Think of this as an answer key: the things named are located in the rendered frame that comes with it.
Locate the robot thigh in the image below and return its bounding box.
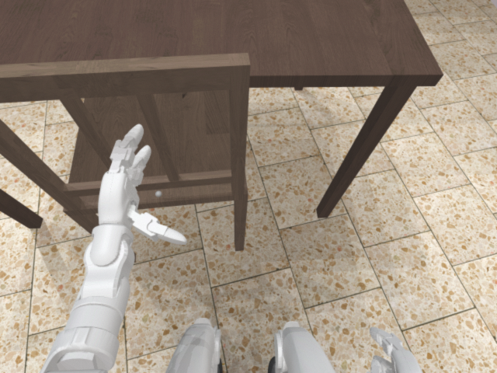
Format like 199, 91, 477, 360
165, 323, 221, 373
274, 327, 335, 373

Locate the right robot hand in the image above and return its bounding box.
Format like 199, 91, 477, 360
367, 327, 423, 373

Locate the left robot hand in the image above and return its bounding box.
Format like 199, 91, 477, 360
98, 124, 187, 245

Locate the robot left forearm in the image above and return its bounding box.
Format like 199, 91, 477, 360
40, 223, 135, 373

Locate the chair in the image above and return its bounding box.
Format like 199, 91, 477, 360
0, 53, 250, 263

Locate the robot left thigh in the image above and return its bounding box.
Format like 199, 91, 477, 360
165, 323, 221, 373

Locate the robot right thigh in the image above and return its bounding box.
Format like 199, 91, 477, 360
274, 327, 335, 373

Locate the table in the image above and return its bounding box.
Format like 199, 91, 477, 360
0, 0, 443, 228

